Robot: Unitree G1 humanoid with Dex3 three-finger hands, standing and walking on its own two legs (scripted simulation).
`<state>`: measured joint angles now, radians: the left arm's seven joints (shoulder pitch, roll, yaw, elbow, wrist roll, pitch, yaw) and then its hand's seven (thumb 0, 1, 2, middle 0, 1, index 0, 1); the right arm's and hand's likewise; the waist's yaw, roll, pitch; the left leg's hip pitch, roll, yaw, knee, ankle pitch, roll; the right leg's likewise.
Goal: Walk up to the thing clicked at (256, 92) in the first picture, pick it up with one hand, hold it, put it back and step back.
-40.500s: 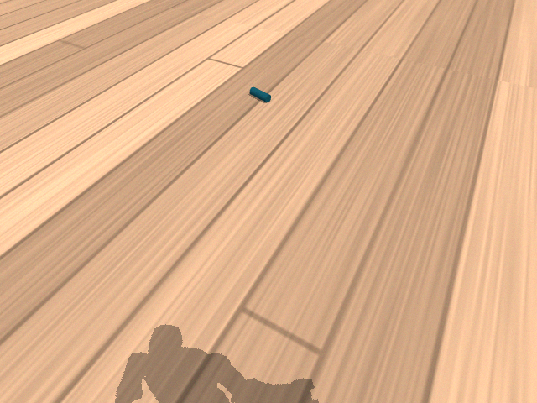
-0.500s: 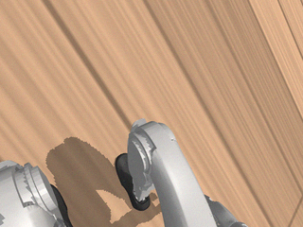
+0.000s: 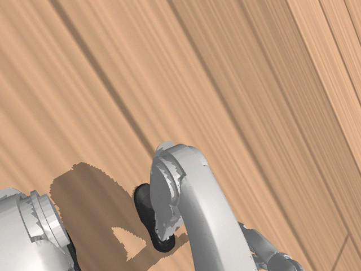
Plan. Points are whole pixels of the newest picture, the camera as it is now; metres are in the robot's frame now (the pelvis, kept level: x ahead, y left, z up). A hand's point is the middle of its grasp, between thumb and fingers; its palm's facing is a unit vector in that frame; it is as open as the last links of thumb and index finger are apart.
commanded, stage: rest palm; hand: left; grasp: from above
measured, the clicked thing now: out of the picture +0.47 +0.37 -0.28
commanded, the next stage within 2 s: close in 0.46 s
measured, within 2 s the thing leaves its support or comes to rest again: neither
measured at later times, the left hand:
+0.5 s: hand out of the picture +0.45 +0.37 -0.25, palm faces -0.44 -0.14 -0.89, open 14.1 cm
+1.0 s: hand out of the picture +0.44 +0.37 -0.25, palm faces -0.45 -0.13 -0.88, open 12.9 cm
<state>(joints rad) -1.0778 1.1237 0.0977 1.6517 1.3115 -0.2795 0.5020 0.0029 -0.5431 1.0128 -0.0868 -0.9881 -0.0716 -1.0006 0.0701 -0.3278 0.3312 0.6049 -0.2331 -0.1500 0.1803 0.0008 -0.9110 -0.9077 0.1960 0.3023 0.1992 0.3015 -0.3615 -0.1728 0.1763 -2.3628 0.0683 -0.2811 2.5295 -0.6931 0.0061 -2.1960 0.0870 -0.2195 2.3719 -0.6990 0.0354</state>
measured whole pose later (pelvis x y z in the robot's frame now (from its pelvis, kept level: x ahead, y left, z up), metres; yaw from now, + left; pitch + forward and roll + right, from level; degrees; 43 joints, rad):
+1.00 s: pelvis +0.00 +0.00 +0.00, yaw -1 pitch +26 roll -16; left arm -1.09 1.15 0.08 1.66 1.29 -0.27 0.51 0.00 -0.32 0.86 -0.18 -1.00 -0.20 -0.97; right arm 0.06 -0.34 0.36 0.59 -0.24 -0.17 0.18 0.00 -0.90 -0.90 0.20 0.30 0.20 0.30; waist -0.37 -0.18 0.20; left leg -2.36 0.07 -0.30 2.54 -0.69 0.01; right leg -2.19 0.10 -0.23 2.37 -0.69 0.04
